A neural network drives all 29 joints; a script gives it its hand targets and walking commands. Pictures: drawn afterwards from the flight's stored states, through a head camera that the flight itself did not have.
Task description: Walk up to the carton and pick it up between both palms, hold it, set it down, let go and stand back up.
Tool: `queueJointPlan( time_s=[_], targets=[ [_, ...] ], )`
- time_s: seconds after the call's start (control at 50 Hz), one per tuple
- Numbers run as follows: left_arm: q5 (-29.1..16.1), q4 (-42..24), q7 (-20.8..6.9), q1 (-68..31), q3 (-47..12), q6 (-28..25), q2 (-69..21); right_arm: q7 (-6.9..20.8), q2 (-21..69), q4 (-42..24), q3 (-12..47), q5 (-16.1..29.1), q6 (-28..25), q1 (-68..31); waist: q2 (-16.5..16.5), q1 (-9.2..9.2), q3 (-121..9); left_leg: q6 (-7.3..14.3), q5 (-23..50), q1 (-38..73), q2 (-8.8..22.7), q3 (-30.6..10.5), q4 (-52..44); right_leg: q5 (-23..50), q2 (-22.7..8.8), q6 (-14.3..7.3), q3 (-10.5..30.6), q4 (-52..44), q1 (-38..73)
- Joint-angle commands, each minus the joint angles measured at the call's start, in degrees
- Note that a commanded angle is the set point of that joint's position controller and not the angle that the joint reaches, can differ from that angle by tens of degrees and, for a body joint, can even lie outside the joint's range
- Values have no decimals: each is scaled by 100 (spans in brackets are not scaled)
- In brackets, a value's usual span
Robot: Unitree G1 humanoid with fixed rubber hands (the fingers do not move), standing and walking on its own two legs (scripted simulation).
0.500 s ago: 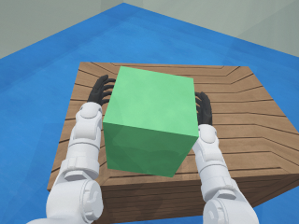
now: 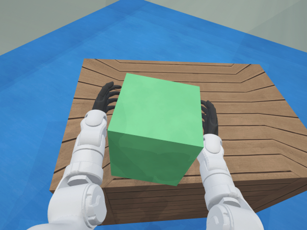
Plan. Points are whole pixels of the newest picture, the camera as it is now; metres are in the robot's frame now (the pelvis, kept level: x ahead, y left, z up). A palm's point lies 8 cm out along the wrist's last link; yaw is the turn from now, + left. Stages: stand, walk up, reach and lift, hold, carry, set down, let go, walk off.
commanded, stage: set down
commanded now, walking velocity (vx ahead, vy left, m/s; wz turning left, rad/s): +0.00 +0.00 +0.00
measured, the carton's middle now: (153, 133) +0.38 -0.01 +0.01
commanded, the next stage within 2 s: none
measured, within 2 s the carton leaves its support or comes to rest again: rests again in 0.32 s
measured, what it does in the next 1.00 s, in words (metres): stands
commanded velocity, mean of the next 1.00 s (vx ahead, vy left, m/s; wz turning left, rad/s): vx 0.00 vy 0.00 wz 0.00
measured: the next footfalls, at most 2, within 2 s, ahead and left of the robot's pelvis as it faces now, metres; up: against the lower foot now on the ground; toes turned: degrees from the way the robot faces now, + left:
none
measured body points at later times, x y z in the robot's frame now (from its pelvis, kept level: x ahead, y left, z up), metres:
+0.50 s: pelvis +0.00 -0.01 +0.00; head +0.03 +0.02 +0.45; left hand +0.42 +0.14 +0.06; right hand +0.37 -0.17 +0.05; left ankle -0.02 +0.09 -0.75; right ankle +0.00 -0.13 -0.75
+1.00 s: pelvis +0.00 +0.00 +0.00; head +0.04 +0.03 +0.45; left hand +0.41 +0.14 +0.05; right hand +0.37 -0.16 +0.05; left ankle -0.02 +0.09 -0.75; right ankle +0.00 -0.13 -0.75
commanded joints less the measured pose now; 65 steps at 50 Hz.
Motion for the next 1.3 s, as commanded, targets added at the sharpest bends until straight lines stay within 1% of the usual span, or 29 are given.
queueJointPlan(
  time_s=[0.0,0.04,0.08,0.1,0.12,0.14,0.2,0.22,0.26,0.3,0.32,0.38,0.48,0.5,0.58,0.68,0.72,0.76,0.84,0.92,0.98,1.02,1.04,1.12,1.18,1.2,1.24,1.26,1.28],
  targets=[
    [-116,-100,-554,-2519,-1524,-417,-3010,696,2632,-559,1965,-351,-468,-3443,426,-11,-2466,-527,2359,186,91,531,-81,1698,152,60,-450,369,1392],
    [-72,83,-576,-2428,-1421,-467,-2968,696,2660,-501,1942,-412,-495,-3405,302,16,-2353,-456,2107,58,78,553,-156,1645,127,83,-416,343,1454],
    [-56,129,-584,-2475,-1374,-536,-2954,701,2661,-379,1846,-482,-521,-3372,287,4,-2190,-437,1913,-40,86,546,-242,1519,116,87,-425,332,1444],
    [-33,188,-586,-2488,-1328,-558,-2930,711,2668,-353,1806,-520,-537,-3393,317,35,-2156,-434,1879,-78,86,558,-246,1475,97,82,-416,325,1408],
    [-30,196,-594,-2517,-1325,-582,-2925,706,2691,-253,1759,-550,-535,-3297,308,-21,-2106,-438,1852,-81,88,569,-253,1489,88,88,-409,318,1402],
    [-5,223,-598,-2480,-1304,-605,-2926,704,2692,-237,1743,-567,-556,-3278,312,-8,-2113,-433,1837,-97,81,576,-253,1484,87,89,-406,322,1413],
    [-6,225,-578,-2581,-1335,-743,-2991,711,2743,-216,1665,-655,-679,-3337,357,1,-2410,-475,1994,-65,96,568,-205,1559,104,66,-425,340,1372],
    [9,206,-553,-2607,-1366,-806,-3028,722,2778,-133,1643,-679,-720,-3289,436,-16,-2477,-512,2148,22,107,553,-165,1629,119,47,-438,358,1330],
    [33,263,-524,-2573,-1365,-902,-3031,735,2799,-68,1616,-743,-801,-3275,431,-10,-2538,-508,2200,22,101,555,-142,1642,124,33,-433,348,1323],
    [53,359,-499,-2549,-1332,-987,-3010,742,2824,-12,1602,-789,-868,-3297,430,35,-2479,-488,2123,-67,110,556,-150,1585,107,19,-413,339,1328],
    [60,400,-495,-2532,-1342,-1013,-3022,742,2821,22,1569,-833,-891,-3278,392,0,-2443,-486,2086,-93,119,544,-165,1575,115,21,-418,334,1319],
    [108,515,-504,-2468,-1268,-1101,-3002,724,2865,164,1549,-876,-959,-3190,382,44,-2430,-455,2024,-223,102,568,-186,1644,83,33,-386,355,1373],
    [173,631,-503,-2399,-1199,-1232,-2972,704,2916,399,1477,-973,-1029,-3032,345,24,-2296,-439,1964,-338,107,566,-212,1734,61,43,-363,379,1433],
    [189,677,-508,-2382,-1135,-1242,-2932,701,2916,412,1472,-959,-1043,-3045,335,68,-2191,-413,1892,-418,96,567,-237,1702,47,44,-351,379,1455],
    [206,670,-483,-2384,-1172,-1337,-2965,691,2888,521,1384,-1013,-1140,-2972,412,43,-2250,-475,2023,-319,123,556,-198,1610,85,15,-388,354,1311],
    [289,700,-442,-2329,-1137,-1405,-2979,697,2878,745,1232,-1090,-1194,-2834,537,34,-2188,-524,2053,-262,138,552,-160,1375,97,-30,-403,294,1079],
    [347,778,-442,-2294,-1021,-1399,-2923,704,2889,740,1157,-1129,-1180,-2842,499,85,-2058,-484,1879,-348,133,565,-195,1218,79,-25,-386,274,1046],
    [388,823,-460,-2284,-918,-1378,-2891,699,2867,804,1050,-1183,-1157,-2813,455,63,-1904,-454,1664,-434,132,561,-257,1084,59,4,-385,265,1013],
    [466,848,-454,-2290,-820,-1397,-2889,713,2834,870,845,-1318,-1169,-2754,432,44,-1896,-461,1603,-351,152,558,-261,806,91,-1,-434,219,791],
    [527,841,-427,-2207,-761,-1408,-2871,737,2808,922,771,-1340,-1202,-2667,512,57,-1866,-496,1763,-287,165,548,-199,856,112,-21,-458,225,723],
    [598,846,-441,-2148,-681,-1420,-2848,738,2831,1018,733,-1398,-1213,-2580,493,57,-1786,-482,1788,-332,161,552,-187,913,105,-7,-449,257,751],
    [605,880,-457,-2091,-647,-1419,-2831,731,2811,1049,661,-1429,-1214,-2526,450,7,-1722,-468,1711,-335,161,545,-192,840,110,0,-443,237,702],
    [616,900,-459,-2104,-604,-1417,-2811,738,2794,1028,631,-1429,-1222,-2551,459,42,-1714,-464,1676,-366,160,539,-199,795,99,-5,-444,237,681],
    [699,914,-474,-2092,-441,-1406,-2708,758,2779,1052,532,-1519,-1188,-2467,416,57,-1487,-418,1434,-458,159,564,-245,558,90,22,-456,240,645],
    [737,903,-476,-2037,-384,-1418,-2697,754,2779,1045,478,-1582,-1209,-2403,375,49,-1559,-393,1370,-527,152,573,-256,620,75,41,-438,263,653],
    [731,894,-469,-2014,-380,-1429,-2669,757,2761,1054,473,-1562,-1228,-2385,419,69,-1592,-408,1452,-507,153,570,-233,683,76,32,-439,283,633],
    [741,899,-466,-2045,-393,-1469,-2678,746,2744,1110,408,-1632,-1267,-2388,404,3,-1591,-426,1456,-495,161,553,-212,636,98,32,-462,287,571],
    [772,902,-456,-2008,-350,-1481,-2637,753,2714,1117,415,-1634,-1275,-2365,411,51,-1591,-416,1475,-489,157,562,-201,644,90,31,-452,293,579],
    [788,920,-458,-1998,-317,-1472,-2601,755,2685,1153,378,-1642,-1263,-2339,424,24,-1526,-414,1445,-489,155,555,-207,626,84,37,-451,290,583]
  ],
)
